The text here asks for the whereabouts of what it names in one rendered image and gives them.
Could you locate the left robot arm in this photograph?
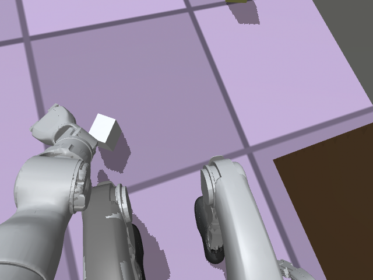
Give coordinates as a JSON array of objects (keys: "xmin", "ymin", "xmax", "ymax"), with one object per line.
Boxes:
[{"xmin": 0, "ymin": 123, "xmax": 98, "ymax": 280}]

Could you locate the right robot hand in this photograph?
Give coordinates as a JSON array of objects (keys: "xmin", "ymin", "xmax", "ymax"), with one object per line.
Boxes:
[{"xmin": 277, "ymin": 259, "xmax": 316, "ymax": 280}]

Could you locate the right robot foot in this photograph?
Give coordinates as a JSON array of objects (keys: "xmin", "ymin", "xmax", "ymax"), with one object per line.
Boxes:
[{"xmin": 194, "ymin": 196, "xmax": 224, "ymax": 264}]

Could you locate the left robot hand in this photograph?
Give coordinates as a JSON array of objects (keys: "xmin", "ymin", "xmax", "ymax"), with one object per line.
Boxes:
[{"xmin": 29, "ymin": 103, "xmax": 96, "ymax": 154}]

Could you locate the left robot foot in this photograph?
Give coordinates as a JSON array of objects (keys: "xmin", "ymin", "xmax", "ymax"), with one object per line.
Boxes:
[{"xmin": 132, "ymin": 224, "xmax": 146, "ymax": 280}]

